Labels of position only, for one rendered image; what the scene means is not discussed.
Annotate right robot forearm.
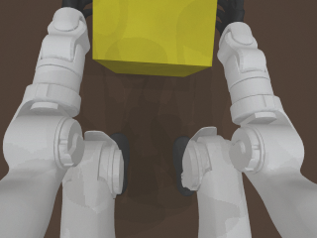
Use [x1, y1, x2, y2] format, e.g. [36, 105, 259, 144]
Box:
[217, 22, 304, 158]

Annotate robot right hand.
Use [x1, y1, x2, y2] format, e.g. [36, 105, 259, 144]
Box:
[215, 0, 245, 37]

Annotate robot right upper arm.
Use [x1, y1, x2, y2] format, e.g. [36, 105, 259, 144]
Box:
[229, 124, 317, 238]

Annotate robot left hand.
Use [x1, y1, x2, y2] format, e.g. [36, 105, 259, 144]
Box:
[61, 0, 93, 19]

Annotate robot right shin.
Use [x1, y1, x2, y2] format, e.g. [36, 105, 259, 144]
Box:
[181, 126, 231, 190]

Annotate carton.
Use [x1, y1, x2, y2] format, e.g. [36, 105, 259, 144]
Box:
[92, 0, 218, 77]

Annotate left robot forearm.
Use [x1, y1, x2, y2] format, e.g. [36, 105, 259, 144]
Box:
[3, 7, 90, 160]

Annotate robot left upper arm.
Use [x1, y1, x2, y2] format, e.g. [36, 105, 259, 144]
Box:
[0, 115, 85, 238]

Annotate robot left shin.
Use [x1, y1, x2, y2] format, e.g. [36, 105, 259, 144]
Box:
[61, 130, 120, 186]

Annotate robot shin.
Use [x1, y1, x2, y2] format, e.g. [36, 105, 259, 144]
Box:
[61, 130, 120, 186]
[181, 126, 231, 190]

